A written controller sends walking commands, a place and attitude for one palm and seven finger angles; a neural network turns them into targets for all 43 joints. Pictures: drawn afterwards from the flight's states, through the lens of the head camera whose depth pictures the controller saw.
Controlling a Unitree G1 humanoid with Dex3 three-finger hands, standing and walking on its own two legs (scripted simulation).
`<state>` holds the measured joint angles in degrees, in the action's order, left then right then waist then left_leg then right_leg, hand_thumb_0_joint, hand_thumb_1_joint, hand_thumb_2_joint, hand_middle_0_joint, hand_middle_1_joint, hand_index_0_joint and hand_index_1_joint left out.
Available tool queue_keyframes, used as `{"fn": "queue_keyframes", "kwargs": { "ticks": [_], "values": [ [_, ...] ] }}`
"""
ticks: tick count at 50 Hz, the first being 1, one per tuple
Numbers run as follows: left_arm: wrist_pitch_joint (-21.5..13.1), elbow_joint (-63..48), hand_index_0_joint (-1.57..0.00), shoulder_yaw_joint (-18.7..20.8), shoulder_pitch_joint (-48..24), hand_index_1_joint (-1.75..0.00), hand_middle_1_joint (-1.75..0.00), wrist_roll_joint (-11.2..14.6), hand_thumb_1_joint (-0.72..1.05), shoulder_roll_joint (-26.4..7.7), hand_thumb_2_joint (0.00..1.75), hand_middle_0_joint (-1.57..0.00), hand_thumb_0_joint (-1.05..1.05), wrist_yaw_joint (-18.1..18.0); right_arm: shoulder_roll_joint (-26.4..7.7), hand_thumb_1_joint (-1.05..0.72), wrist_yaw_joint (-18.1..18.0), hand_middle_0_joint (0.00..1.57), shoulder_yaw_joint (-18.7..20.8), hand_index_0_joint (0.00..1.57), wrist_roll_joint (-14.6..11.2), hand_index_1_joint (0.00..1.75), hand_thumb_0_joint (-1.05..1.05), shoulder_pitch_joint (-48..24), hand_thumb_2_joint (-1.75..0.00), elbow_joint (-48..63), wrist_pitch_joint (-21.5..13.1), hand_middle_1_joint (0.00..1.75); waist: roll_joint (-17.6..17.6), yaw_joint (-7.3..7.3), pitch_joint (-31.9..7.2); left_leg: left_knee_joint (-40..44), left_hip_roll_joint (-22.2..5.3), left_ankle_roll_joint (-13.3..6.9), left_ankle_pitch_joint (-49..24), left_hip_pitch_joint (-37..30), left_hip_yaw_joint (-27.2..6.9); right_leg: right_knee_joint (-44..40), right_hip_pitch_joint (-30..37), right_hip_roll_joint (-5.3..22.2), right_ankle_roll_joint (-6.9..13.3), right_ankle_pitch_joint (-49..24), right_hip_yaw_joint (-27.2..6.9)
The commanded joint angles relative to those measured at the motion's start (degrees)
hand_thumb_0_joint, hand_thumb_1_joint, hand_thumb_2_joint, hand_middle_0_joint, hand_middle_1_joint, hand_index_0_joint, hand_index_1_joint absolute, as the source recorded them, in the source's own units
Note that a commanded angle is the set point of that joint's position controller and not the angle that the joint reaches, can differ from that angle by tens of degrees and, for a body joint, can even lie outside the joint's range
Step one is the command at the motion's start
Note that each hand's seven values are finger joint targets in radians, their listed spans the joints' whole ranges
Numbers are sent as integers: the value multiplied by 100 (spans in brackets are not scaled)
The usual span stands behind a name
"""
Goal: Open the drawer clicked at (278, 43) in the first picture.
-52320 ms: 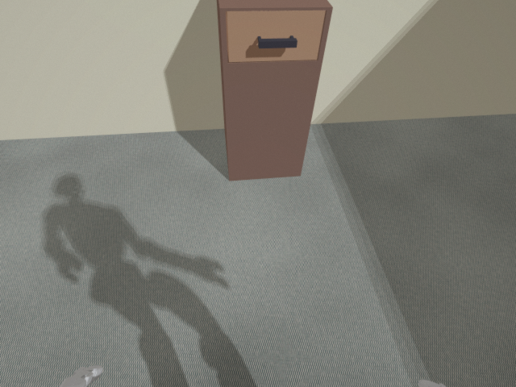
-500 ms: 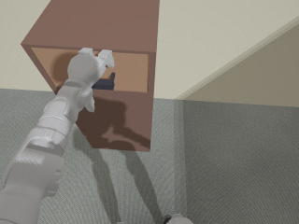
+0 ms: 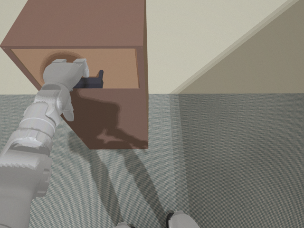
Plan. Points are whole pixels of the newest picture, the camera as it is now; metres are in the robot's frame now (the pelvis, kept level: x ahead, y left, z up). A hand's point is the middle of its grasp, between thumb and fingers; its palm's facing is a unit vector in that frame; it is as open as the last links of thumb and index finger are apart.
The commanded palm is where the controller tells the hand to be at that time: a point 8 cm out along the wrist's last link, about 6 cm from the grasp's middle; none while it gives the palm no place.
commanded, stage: move the hooked fingers above the handle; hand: left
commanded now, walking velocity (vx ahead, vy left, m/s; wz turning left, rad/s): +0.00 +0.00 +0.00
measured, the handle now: (81, 77) +0.56 +0.19 +0.01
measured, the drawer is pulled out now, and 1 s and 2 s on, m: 0.00 0.00 0.00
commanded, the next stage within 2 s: none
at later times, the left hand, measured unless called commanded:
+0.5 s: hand (73, 76) +0.51 +0.19 +0.07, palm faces -0.08 -0.01 -1.00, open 13.6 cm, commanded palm +0.49 +0.20 +0.12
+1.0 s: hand (70, 74) +0.52 +0.19 +0.07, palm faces +0.00 -0.01 -1.00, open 13.4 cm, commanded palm +0.50 +0.19 +0.12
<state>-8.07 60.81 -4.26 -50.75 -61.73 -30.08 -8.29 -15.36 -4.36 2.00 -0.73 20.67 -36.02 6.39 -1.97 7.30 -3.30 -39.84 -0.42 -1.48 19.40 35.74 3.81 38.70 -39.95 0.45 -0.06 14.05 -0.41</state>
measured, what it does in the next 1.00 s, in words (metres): stands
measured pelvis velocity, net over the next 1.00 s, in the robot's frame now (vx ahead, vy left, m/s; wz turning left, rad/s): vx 0.02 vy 0.01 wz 0.02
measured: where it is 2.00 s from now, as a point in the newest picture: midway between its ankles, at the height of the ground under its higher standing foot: outside the picture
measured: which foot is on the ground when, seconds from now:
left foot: down 0.00-1.00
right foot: down 0.00-1.00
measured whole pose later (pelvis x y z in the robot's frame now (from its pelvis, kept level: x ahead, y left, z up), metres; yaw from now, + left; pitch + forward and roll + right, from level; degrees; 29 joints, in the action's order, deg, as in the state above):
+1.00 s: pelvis +0.02 +0.01 +0.00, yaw +1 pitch +16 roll -1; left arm -1.6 60.6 -7.8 -53.4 -61.2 -23.8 -15.4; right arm -15.3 -0.3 3.8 0.2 20.0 -40.7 8.0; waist -3.0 5.2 -7.1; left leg -40.3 0.0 -1.8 21.5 35.0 2.0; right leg 38.0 -38.1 0.9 -0.5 16.2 1.2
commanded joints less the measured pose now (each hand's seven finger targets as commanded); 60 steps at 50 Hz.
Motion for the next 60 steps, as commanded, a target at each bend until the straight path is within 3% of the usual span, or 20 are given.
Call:
{"fn": "queue_keyframes", "kwargs": {
  "ticks": [1,5,8,11,14,16,17,22,25,27,34,40,45,47,48,51,53,56,57,60],
  "values": [
    [-650,-2206,-30,344,-3603,-120,-120,135,-50,-1329,30,-30,0,-630,-855,-90,-34,20,462,20,124,30,0,625,-90,240,-283,30,-258,124,-3038,243,174,-135,-883,-1164,-362,-323,1156,-194,187,-388,-24],
    [-503,-2230,-30,201,-3904,-120,-120,101,-50,-1044,30,-30,0,-1162,-885,-90,105,20,532,20,215,30,0,801,-90,-85,-321,30,-650,237,-3526,-6,149,-30,-1688,-1661,-485,-105,696,-248,216,-723,147],
    [141,-1340,-30,158,-3679,-120,-120,73,-50,-890,30,-30,0,-1369,-898,-90,245,20,474,20,200,30,0,786,-90,-259,-225,30,-580,230,-2917,66,139,30,-1817,-1355,-439,-125,629,-279,234,-823,263],
    [864,-578,-30,173,-3275,-120,-120,19,-50,-911,30,-30,0,-1251,-930,-90,338,20,420,20,152,30,0,736,-90,-265,-95,30,-424,78,-2822,176,129,38,-2102,-1163,-320,-171,1010,-280,229,-1206,270],
    [1110,-481,-30,409,-3214,-120,-120,-12,-50,-1285,30,-30,0,-1022,-960,-90,293,20,377,20,110,30,0,637,-90,-193,52,30,156,20,-2790,295,147,-22,-2109,-904,-229,-273,1600,-254,199,-1566,198],
    [1190,-292,-30,311,-2950,-120,-120,-12,-50,-1203,30,-30,0,-848,-925,-90,251,20,335,20,52,30,0,537,-90,-90,109,30,424,-21,-2435,448,162,-54,-1758,-695,-169,-377,1759,-233,167,-1448,183],
    [1188,-226,-30,239,-2913,-120,-120,-30,-50,-1189,30,-30,0,-758,-930,-90,215,20,309,20,25,30,0,449,-90,-39,125,30,489,12,-2175,528,155,-59,-1549,-593,-151,-428,1732,-207,157,-1305,179],
    [781,-388,-30,374,-2320,-120,-120,61,-50,-1338,30,-30,0,-357,-880,-90,59,20,247,20,1,30,0,272,-90,257,108,30,621,-158,-2052,634,171,-105,-1172,-549,-74,-519,1991,-159,141,-1073,87],
    [437,-570,-30,297,-2268,-120,-120,41,-50,-1281,30,-30,0,-251,-868,-90,0,20,224,20,-2,30,0,250,-90,361,47,30,596,-105,-1885,617,156,-110,-932,-491,-97,-543,1799,-148,135,-804,56],
    [133,-1059,-30,362,-2297,-120,-120,33,-50,-1307,30,-30,0,-266,-833,-90,-11,20,275,20,29,30,0,266,-90,436,-21,30,315,-188,-2212,532,161,-113,-1082,-692,-95,-463,1805,-155,161,-893,20],
    [-542,-2243,-30,297,-3372,-120,-120,102,-50,-1090,30,-30,0,-738,-777,-90,72,20,485,20,158,30,0,543,-90,165,-185,30,-191,87,-2981,134,179,-98,-1686,-1378,-308,-269,1267,-226,195,-1030,58],
    [65,-1693,-30,26,-3493,-120,-120,91,-50,-631,30,-30,0,-1143,-829,-90,290,20,519,20,202,30,0,706,-90,-183,-155,30,-641,141,-3043,43,128,36,-2475,-1750,-430,-147,828,-288,238,-1227,244],
    [775,-898,-30,126,-2932,-120,-120,54,-50,-758,30,-30,0,-867,-891,-90,364,20,450,20,129,30,0,661,-90,-145,24,30,-79,-22,-2851,230,100,18,-2579,-1330,-323,-209,1400,-293,226,-1609,248],
    [876,-743,-30,-66,-2749,-120,-120,51,-50,-534,30,-30,0,-733,-877,-90,340,20,436,20,85,30,0,565,-90,-76,95,30,206,-6,-2514,337,109,-15,-2308,-1148,-259,-312,1478,-282,210,-1547,245],
    [894,-748,-30,-228,-2813,-120,-120,54,-50,-359,30,-30,0,-665,-876,-90,329,20,433,20,68,30,0,539,-90,-62,112,30,287,72,-2275,402,93,-24,-2114,-1128,-272,-371,1382,-277,207,-1408,257],
    [833,-615,-30,-84,-2533,-120,-120,48,-50,-539,30,-30,0,-496,-891,-90,260,20,394,20,46,30,0,448,-90,31,139,30,457,2,-2059,513,121,-65,-1738,-994,-229,-455,1501,-255,212,-1208,212],
    [710,-741,-30,-255,-2524,-120,-120,62,-50,-330,30,-30,0,-387,-853,-90,231,20,385,20,52,30,0,414,-90,110,100,30,457,11,-2043,542,125,-81,-1528,-1014,-231,-488,1479,-242,209,-1037,188],
    [506,-705,-30,-110,-2402,-120,-120,35,-50,-536,30,-30,0,-304,-860,-90,179,20,353,20,48,30,0,404,-90,147,69,30,401,-3,-1841,536,122,-79,-1280,-905,-244,-472,1328,-232,218,-816,168],
    [391,-967,-30,-228,-2580,-120,-120,86,-50,-385,30,-30,0,-291,-832,-90,174,20,360,20,72,30,0,401,-90,178,34,30,305,38,-1992,506,120,-90,-1342,-1013,-239,-462,1321,-228,211,-861,149],
    [-2,-1498,-30,332,-2962,-120,-120,116,-50,-1088,30,-30,0,-420,-817,-90,120,20,374,20,111,30,0,439,-90,228,-34,30,124,-42,-2450,406,152,-98,-1411,-1044,-266,-357,1532,-216,208,-967,70]
  ]
}}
